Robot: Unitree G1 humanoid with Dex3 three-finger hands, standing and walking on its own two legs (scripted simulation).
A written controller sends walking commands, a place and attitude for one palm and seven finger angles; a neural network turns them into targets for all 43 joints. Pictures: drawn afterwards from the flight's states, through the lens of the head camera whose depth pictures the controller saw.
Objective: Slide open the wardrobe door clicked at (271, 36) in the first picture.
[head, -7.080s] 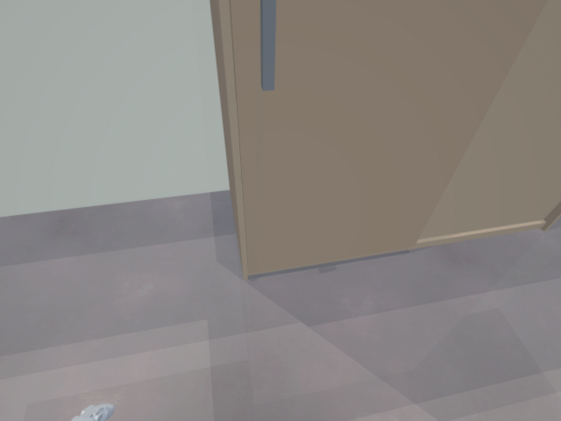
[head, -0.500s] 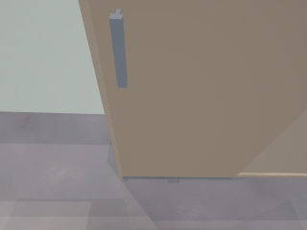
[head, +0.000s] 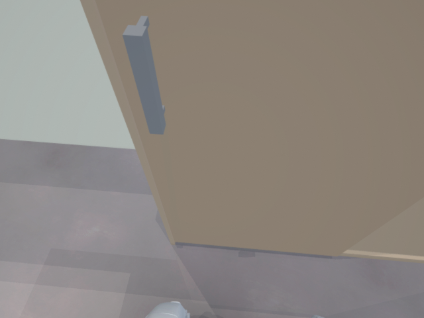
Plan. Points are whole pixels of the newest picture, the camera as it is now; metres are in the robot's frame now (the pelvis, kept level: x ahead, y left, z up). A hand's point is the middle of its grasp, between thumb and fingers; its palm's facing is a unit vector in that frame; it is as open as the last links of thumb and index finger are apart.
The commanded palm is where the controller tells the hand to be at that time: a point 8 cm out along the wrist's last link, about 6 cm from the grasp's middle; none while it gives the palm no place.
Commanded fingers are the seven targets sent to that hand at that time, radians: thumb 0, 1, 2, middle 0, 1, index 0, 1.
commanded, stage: come to a stop and stand still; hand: left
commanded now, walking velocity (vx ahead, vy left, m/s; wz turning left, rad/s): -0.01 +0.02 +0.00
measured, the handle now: (151, 80) +0.44 +0.15 +0.20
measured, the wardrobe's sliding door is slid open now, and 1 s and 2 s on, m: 0.00 0.00 0.00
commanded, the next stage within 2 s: look again from close up in 1.54 s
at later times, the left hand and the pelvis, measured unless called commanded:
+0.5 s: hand out of the picture -0.01 +0.25 -0.16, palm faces +0.01 -0.96 -0.26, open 7.4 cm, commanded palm none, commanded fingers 0.00 0.90 0.90 -0.20 -0.30 -0.20 -0.30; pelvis -0.05 +0.05 +0.00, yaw -1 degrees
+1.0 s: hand out of the picture -0.10 +0.20 -0.17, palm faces +0.04 -0.99 -0.15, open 7.3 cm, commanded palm none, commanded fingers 0.00 0.90 0.90 -0.20 -0.30 -0.20 -0.30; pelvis -0.09 +0.05 +0.00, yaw +0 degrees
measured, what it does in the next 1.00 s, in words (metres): walks backwards: left foot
